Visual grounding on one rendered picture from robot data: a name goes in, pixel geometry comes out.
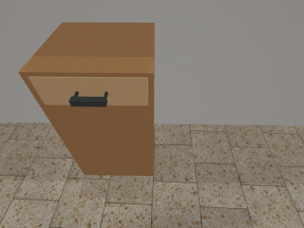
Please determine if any handle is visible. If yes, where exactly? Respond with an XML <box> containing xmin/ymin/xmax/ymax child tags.
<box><xmin>69</xmin><ymin>91</ymin><xmax>108</xmax><ymax>107</ymax></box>

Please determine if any cabinet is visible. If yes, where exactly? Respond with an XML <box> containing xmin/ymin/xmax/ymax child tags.
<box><xmin>18</xmin><ymin>22</ymin><xmax>155</xmax><ymax>176</ymax></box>

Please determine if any drawer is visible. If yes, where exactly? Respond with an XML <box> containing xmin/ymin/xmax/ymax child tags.
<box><xmin>28</xmin><ymin>76</ymin><xmax>149</xmax><ymax>105</ymax></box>

